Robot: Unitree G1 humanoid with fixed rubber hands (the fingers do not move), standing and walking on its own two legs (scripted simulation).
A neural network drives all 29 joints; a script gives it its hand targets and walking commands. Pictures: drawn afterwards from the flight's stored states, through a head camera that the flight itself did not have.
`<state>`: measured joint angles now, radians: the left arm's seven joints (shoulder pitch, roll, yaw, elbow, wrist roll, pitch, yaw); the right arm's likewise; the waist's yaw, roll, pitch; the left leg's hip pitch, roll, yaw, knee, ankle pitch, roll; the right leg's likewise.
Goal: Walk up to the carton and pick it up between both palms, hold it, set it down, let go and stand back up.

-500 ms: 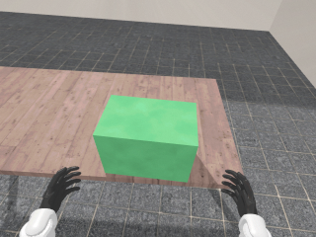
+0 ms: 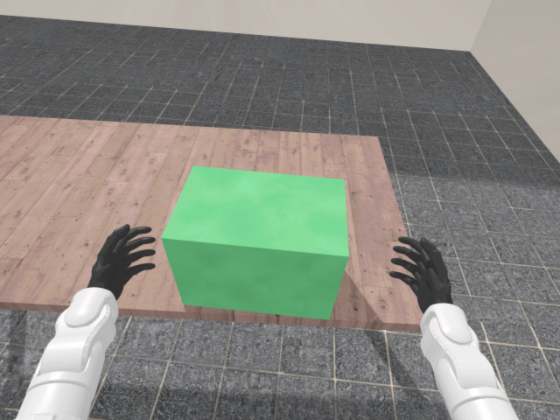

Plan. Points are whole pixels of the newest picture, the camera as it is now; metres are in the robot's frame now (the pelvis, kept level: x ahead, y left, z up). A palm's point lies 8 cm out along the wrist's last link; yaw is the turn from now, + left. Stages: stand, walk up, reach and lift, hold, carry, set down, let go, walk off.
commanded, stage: reach and lift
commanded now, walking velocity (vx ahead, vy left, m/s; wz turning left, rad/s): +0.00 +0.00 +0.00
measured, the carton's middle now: (261, 243) +0.43 +0.07 -0.01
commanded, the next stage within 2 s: none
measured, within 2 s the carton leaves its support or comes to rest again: neither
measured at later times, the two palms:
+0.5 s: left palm (117, 222) +0.36 +0.27 +0.11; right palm (435, 239) +0.37 -0.20 +0.10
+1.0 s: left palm (118, 168) +0.41 +0.27 +0.16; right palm (440, 184) +0.43 -0.20 +0.16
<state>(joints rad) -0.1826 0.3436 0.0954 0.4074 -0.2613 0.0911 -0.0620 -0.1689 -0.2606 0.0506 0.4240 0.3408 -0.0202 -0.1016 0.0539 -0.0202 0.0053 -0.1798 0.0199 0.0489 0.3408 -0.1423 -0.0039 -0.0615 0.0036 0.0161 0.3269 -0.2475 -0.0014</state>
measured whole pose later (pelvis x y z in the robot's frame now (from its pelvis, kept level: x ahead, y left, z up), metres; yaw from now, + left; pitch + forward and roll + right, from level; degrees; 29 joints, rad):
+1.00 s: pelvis -0.01 +0.00 +0.00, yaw +0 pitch +7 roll -1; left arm -0.89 0.49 0.00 0.89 -0.33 0.30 -0.03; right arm -0.89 -0.41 0.11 0.90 0.46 0.22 -0.06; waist 0.04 -0.02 -0.10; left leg -0.37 0.03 0.03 0.37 -0.12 0.00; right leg -0.24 0.02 0.01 0.32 -0.21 0.00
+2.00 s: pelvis -0.02 +0.00 -0.03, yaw -1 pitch +21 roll -2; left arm -0.93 0.33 -0.06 1.39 -0.32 -0.29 -0.02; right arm -0.91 -0.27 0.18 1.28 0.45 -0.22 -0.06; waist 0.05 -0.02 -0.24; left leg -0.77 0.04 0.02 0.57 -0.17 0.00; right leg -0.65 0.03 -0.01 0.56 -0.28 0.00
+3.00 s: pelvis -0.01 +0.01 -0.02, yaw +0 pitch +18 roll -2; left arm -0.94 0.24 0.10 1.44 -0.15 -0.35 0.03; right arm -0.90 -0.14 -0.09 1.29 0.17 -0.24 -0.11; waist 0.04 -0.02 -0.21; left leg -0.68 0.04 0.01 0.52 -0.16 0.00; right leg -0.55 0.02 -0.02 0.48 -0.26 0.00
